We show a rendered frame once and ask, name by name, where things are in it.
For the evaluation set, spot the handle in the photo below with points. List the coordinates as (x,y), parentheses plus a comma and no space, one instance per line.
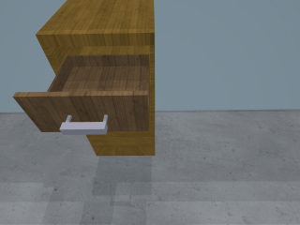
(84,128)

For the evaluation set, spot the cabinet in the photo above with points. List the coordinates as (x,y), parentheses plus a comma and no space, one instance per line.
(106,27)

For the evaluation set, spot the drawer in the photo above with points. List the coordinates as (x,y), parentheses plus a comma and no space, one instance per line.
(87,87)

